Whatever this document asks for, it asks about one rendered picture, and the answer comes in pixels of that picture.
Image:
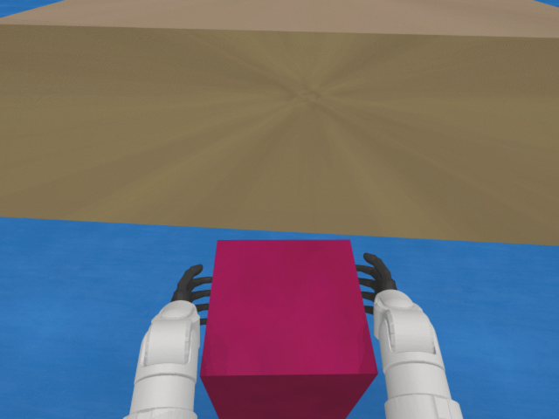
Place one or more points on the robot right forearm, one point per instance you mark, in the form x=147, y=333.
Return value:
x=414, y=370

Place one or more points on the robot left forearm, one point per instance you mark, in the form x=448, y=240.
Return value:
x=166, y=372

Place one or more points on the carton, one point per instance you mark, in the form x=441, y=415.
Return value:
x=286, y=335

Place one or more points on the robot right hand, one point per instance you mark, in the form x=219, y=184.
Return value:
x=380, y=273

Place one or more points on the robot left hand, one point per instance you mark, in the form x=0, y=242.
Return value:
x=187, y=284

